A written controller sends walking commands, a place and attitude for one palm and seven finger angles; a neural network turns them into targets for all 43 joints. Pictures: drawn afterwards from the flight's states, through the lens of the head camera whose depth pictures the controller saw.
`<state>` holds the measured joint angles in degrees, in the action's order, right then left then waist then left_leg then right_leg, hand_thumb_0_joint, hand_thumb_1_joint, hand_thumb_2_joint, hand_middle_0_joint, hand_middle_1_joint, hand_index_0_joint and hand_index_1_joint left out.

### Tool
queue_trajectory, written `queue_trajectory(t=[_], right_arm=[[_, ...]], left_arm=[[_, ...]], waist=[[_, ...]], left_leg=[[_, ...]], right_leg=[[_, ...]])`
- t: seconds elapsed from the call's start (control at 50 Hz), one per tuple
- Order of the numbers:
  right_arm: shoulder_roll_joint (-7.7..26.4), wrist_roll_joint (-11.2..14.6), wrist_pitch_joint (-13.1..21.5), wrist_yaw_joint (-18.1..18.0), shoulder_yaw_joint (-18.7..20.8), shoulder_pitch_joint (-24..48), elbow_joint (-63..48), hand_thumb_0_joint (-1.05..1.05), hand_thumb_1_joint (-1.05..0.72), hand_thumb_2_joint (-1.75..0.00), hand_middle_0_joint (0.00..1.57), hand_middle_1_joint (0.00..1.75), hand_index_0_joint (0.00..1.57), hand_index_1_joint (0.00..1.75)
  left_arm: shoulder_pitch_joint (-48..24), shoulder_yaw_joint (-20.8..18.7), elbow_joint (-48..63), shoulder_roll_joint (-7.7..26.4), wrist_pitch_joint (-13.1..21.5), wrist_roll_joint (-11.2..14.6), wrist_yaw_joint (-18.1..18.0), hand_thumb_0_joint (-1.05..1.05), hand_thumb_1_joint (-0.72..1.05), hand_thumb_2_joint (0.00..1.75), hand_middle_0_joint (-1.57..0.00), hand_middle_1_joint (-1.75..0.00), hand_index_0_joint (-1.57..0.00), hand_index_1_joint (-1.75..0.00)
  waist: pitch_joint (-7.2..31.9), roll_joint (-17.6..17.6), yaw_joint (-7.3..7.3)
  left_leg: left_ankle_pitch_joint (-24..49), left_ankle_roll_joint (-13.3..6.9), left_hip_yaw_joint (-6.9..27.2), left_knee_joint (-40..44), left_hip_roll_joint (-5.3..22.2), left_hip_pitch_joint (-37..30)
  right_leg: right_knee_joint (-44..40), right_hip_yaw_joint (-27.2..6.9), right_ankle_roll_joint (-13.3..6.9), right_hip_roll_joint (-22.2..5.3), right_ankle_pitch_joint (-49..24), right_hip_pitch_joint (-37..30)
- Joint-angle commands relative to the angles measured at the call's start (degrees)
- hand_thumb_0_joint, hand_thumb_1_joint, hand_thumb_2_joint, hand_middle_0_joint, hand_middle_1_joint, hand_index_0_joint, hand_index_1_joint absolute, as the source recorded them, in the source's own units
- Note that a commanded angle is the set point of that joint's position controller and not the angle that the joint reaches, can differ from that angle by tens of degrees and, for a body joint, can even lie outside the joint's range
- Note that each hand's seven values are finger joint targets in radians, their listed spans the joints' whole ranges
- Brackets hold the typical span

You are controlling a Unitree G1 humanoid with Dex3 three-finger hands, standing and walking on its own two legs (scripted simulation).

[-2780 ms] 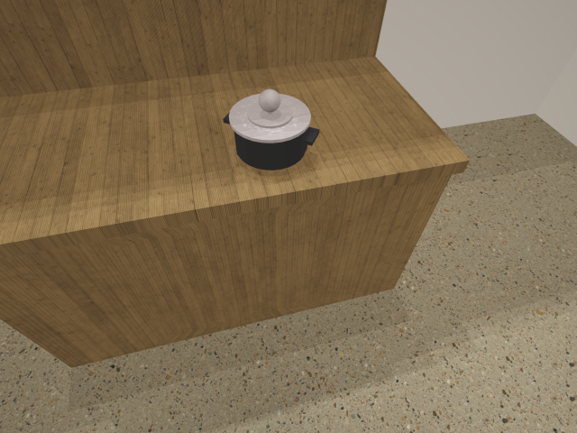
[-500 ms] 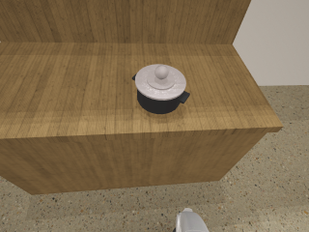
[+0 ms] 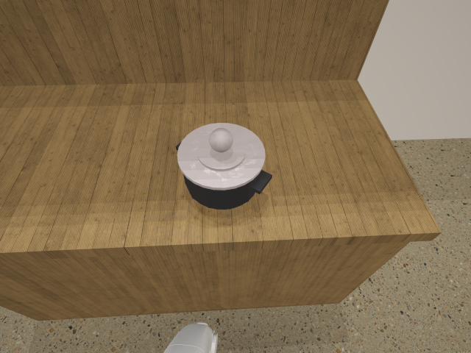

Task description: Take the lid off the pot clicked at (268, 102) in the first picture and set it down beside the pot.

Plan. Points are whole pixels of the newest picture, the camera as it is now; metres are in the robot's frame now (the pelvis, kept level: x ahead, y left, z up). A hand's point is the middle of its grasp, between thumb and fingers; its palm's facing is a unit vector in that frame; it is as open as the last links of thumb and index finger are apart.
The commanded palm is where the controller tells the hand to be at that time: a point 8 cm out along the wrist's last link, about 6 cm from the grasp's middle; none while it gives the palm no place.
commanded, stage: come to a stop and stand still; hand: left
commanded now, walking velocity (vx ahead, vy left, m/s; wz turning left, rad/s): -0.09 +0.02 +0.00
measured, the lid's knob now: (221, 140) +0.49 +0.07 +0.06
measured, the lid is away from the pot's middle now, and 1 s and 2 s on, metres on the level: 0.00 0.00 0.00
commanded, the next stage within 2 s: look again from close up in 0.84 s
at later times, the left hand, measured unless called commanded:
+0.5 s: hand out of the picture -0.05 +0.28 -0.17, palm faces +0.06 -0.97 -0.22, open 7.4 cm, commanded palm none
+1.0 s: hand out of the picture -0.09 +0.23 -0.17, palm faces +0.02 -0.99 -0.14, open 7.4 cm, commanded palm none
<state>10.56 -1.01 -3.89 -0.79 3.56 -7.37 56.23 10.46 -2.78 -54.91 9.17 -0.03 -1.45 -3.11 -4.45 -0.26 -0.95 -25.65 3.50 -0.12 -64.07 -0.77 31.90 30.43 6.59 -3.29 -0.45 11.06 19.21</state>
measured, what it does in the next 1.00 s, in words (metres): steps to the left: left foot, then right foot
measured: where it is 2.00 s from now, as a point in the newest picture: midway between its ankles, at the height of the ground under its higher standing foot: outside the picture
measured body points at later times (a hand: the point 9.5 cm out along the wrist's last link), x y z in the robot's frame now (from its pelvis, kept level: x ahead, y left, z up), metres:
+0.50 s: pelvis -0.04 +0.09 +0.01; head -0.04 +0.11 +0.46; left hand -0.05 +0.33 -0.16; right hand +0.01 -0.14 -0.14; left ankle -0.02 +0.16 -0.73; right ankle -0.10 -0.03 -0.70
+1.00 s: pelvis -0.06 +0.08 +0.01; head -0.06 +0.09 +0.46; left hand -0.09 +0.28 -0.16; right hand -0.12 -0.12 -0.15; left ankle -0.02 +0.16 -0.73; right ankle -0.11 -0.02 -0.73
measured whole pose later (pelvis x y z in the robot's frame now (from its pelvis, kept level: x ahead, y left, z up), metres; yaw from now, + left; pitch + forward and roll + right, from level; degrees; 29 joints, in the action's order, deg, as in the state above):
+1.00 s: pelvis -0.06 +0.08 +0.01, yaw +0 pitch -1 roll -1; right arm 6.6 -0.6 -0.6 -0.7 -0.3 -21.2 65.3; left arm 20.5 0.8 -64.7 4.9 1.3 -1.1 -2.9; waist -0.6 -0.7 1.4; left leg -10.6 -3.6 -3.1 -27.0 -2.2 16.0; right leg 25.1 1.7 -1.3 1.5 17.6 7.1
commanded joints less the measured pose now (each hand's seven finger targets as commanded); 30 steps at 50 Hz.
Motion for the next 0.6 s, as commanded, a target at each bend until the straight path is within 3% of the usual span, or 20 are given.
queue_trajectory(t=[0.0, 0.06, 0.1, 0.12, 0.14, 0.16, 0.18, 0.2, 0.22, 0.24, 0.28, 0.3, 0.36, 0.42, 0.48, 0.5, 0.52, 0.54, 0.58], right_arm=[[2.92, 0.14, 0.55, 0.18, 1.00, -4.95, -2.92, 0.00, -0.90, -0.90, 0.20, 0.30, 0.20, 0.30], [2.46, 0.59, 1.49, 0.43, 0.80, -4.51, -3.47, 0.00, -0.90, -0.90, 0.20, 0.30, 0.20, 0.30], [2.12, 0.61, 2.39, 0.49, 0.54, -6.39, -2.68, 0.00, -0.90, -0.90, 0.20, 0.30, 0.20, 0.30], [2.52, 0.66, 2.65, 0.50, 0.48, -8.45, -2.14, 0.00, -0.90, -0.90, 0.20, 0.30, 0.20, 0.30], [3.29, 0.76, 3.05, 0.42, 0.44, -10.38, -1.60, 0.00, -0.90, -0.90, 0.20, 0.30, 0.20, 0.30], [5.86, 0.53, 3.54, 0.31, 0.82, -10.12, -1.54, 0.00, -0.90, -0.90, 0.20, 0.30, 0.20, 0.30], [9.45, -0.09, 3.77, 0.21, 1.23, -7.95, -3.21, 0.00, -0.90, -0.90, 0.20, 0.30, 0.20, 0.30], [10.26, -0.29, 3.40, 0.03, 0.86, -5.89, -4.23, 0.00, -0.90, -0.90, 0.20, 0.30, 0.20, 0.30], [8.74, -0.50, 3.72, -0.88, 0.40, -3.51, -3.74, 0.00, -0.90, -0.90, 0.20, 0.30, 0.20, 0.30], [7.42, -0.43, 3.72, -1.27, -0.12, -0.93, -3.64, 0.00, -0.90, -0.90, 0.20, 0.30, 0.20, 0.30], [7.04, -0.17, 3.65, -1.25, -0.69, 0.28, -3.61, 0.00, -0.90, -0.90, 0.20, 0.30, 0.20, 0.30], [6.52, -0.02, 3.94, -1.14, -0.77, -0.01, -3.38, 0.00, -0.90, -0.90, 0.20, 0.30, 0.20, 0.30], [6.56, 0.09, 3.89, -1.37, -0.81, -3.86, -1.62, 0.00, -0.90, -0.90, 0.20, 0.30, 0.20, 0.30], [6.47, 0.04, 3.96, -1.62, -0.83, -8.00, 0.17, 0.00, -0.90, -0.90, 0.20, 0.30, 0.20, 0.30], [6.73, -0.07, 3.99, -1.53, -0.65, -10.64, 2.09, 0.00, -0.90, -0.90, 0.20, 0.30, 0.20, 0.30], [6.02, 0.16, 4.21, -1.47, -0.76, -11.03, 2.66, 0.00, -0.90, -0.90, 0.20, 0.30, 0.20, 0.30], [5.90, 0.39, 4.29, -1.45, -1.03, -11.00, 2.91, 0.00, -0.90, -0.90, 0.20, 0.30, 0.20, 0.30], [4.82, 0.62, 4.25, -1.32, -1.19, -10.94, 3.30, 0.00, -0.90, -0.90, 0.20, 0.30, 0.20, 0.30], [3.18, 0.87, 4.27, -1.01, -1.70, -11.09, 3.88, 0.00, -0.90, -0.90, 0.20, 0.30, 0.20, 0.30]], left_arm=[[4.62, -2.82, 2.96, 11.98, 0.23, -0.78, -0.82, 0.00, 0.90, 0.90, -0.20, -0.30, -0.20, -0.30], [4.60, -2.98, 3.73, 12.82, -0.40, -1.17, -0.01, 0.00, 0.90, 0.90, -0.20, -0.30, -0.20, -0.30], [4.73, -2.97, 3.09, 13.11, -0.79, -0.93, 0.27, 0.00, 0.90, 0.90, -0.20, -0.30, -0.20, -0.30], [4.45, -2.98, 3.26, 13.09, -0.92, -0.66, 0.35, 0.00, 0.90, 0.90, -0.20, -0.30, -0.20, -0.30], [4.25, -2.74, 3.23, 12.19, -1.10, -0.46, 0.43, 0.00, 0.90, 0.90, -0.20, -0.30, -0.20, -0.30], [5.43, -2.07, 3.18, 9.51, -1.40, -0.18, 0.54, 0.00, 0.90, 0.90, -0.20, -0.30, -0.20, -0.30], [6.65, -1.38, 3.44, 6.39, -1.55, 0.17, 0.60, 0.00, 0.90, 0.90, -0.20, -0.30, -0.20, -0.30], [6.19, -1.04, 3.15, 6.82, -1.82, 0.06, 0.23, 0.00, 0.90, 0.90, -0.20, -0.30, -0.20, -0.30], [5.59, -1.12, 1.84, 6.71, -2.30, -0.04, 0.03, 0.00, 0.90, 0.90, -0.20, -0.30, -0.20, -0.30], [6.86, -1.53, 0.53, 7.22, -2.55, -0.14, 0.29, 0.00, 0.90, 0.90, -0.20, -0.30, -0.20, -0.30], [8.99, -1.75, -1.29, 7.15, -2.48, -0.21, 0.74, 0.00, 0.90, 0.90, -0.20, -0.30, -0.20, -0.30], [9.59, -1.68, -2.06, 7.33, -2.34, -0.25, 0.92, 0.00, 0.90, 0.90, -0.20, -0.30, -0.20, -0.30], [9.58, -1.21, -2.73, 6.95, -2.28, -0.18, 0.85, 0.00, 0.90, 0.90, -0.20, -0.30, -0.20, -0.30], [8.85, -0.39, -3.38, 6.23, -2.23, -0.22, 0.91, 0.00, 0.90, 0.90, -0.20, -0.30, -0.20, -0.30], [10.79, 0.28, -5.05, 4.86, -1.96, 0.13, 0.66, 0.00, 0.90, 0.90, -0.20, -0.30, -0.20, -0.30], [11.41, 0.33, -5.67, 4.80, -1.67, 0.19, 0.60, 0.00, 0.90, 0.90, -0.20, -0.30, -0.20, -0.30], [13.09, 0.51, -6.65, 4.56, -1.31, 0.26, 0.45, 0.00, 0.90, 0.90, -0.20, -0.30, -0.20, -0.30], [14.00, 0.60, -7.66, 4.81, -0.92, 0.23, 0.24, 0.00, 0.90, 0.90, -0.20, -0.30, -0.20, -0.30], [13.55, 1.02, -8.01, 5.57, -0.36, 0.38, 0.13, 0.00, 0.90, 0.90, -0.20, -0.30, -0.20, -0.30]], waist=[[8.91, 7.92, -0.17], [8.50, 11.41, -0.65], [9.81, 12.97, -0.21], [9.72, 11.49, 0.93], [9.72, 9.07, 1.88], [8.90, -0.75, 1.46], [6.61, -15.50, 0.71], [5.22, -13.09, 0.83], [4.23, -13.64, 0.20], [3.59, -11.76, -1.38], [2.56, -7.80, -2.31], [1.94, -4.75, -2.27], [2.08, -6.48, -0.57], [2.62, -6.15, 1.08], [4.04, -4.35, 1.08], [3.64, -2.38, 0.72], [4.15, -1.22, -0.02], [3.36, 0.63, 0.12], [2.13, 1.41, 1.03]], left_leg=[[0.02, 0.05, 1.86, 3.28, 1.85, -3.44], [0.38, -0.90, -0.68, 15.52, 0.47, -9.69], [5.59, -1.23, -2.88, 25.89, -0.58, -16.93], [10.70, -1.50, -3.57, 32.30, -1.19, -22.25], [13.88, -2.04, -2.38, 38.85, 0.46, -26.35], [16.58, -3.76, 3.87, 44.00, 6.38, -28.30], [25.66, -8.09, 17.05, 48.06, 17.30, -24.18], [28.48, -12.86, 17.58, 49.02, 20.19, -16.98], [28.44, -12.96, 15.67, 50.38, 17.57, -13.52], [27.37, -12.49, 12.92, 49.42, 15.19, -13.68], [24.21, -11.89, 9.28, 49.00, 12.47, -14.38], [22.50, -12.21, 9.24, 49.68, 12.31, -14.22], [15.67, -12.47, 10.24, 51.10, 11.87, -18.98], [14.05, -13.50, 14.07, 51.98, 13.18, -23.29], [14.14, -12.78, 15.11, 51.67, 12.88, -24.09], [15.10, -12.15, 14.82, 50.75, 12.26, -22.67], [13.19, -10.52, 13.46, 49.68, 11.14, -21.14], [11.23, -8.32, 11.20, 48.70, 9.06, -18.31], [11.41, -5.25, 7.12, 46.80, 5.15, -20.23]], right_leg=[[-8.31, -15.38, -10.62, -19.86, -29.11, -6.41], [-8.79, -14.70, -8.52, -16.88, -19.80, -5.58], [-7.70, -13.93, -6.12, -15.62, -13.80, -3.73], [-7.10, -13.53, -4.09, -14.35, -9.04, -0.68], [-4.05, -11.86, -1.79, -12.21, -4.48, 0.84], [2.01, -8.27, 0.99, -7.83, 3.23, 4.43], [9.61, -2.91, 4.50, -1.79, 16.42, 9.32], [17.53, -5.54, 4.70, -0.80, 21.83, 5.76], [21.59, -8.81, 4.74, -1.60, 20.01, 4.16], [24.81, -9.84, 4.45, -1.38, 16.52, 4.24], [29.15, -9.45, 4.51, -0.62, 12.37, 4.91], [29.67, -9.13, 4.56, -0.66, 12.29, 4.98], [24.20, -8.15, 5.10, -1.20, 13.02, 5.33], [14.52, -7.35, 4.53, -1.99, 16.12, 3.41], [2.63, -7.35, 3.64, -1.66, 14.35, -2.42], [-2.67, -7.30, 3.33, -1.64, 10.75, -5.53], [-9.27, -7.27, 3.14, -2.02, 5.60, -9.64], [-12.22, -8.87, 2.29, -3.48, 1.46, -12.78], [-13.19, -13.04, -0.14, -7.29, 2.41, -8.85]])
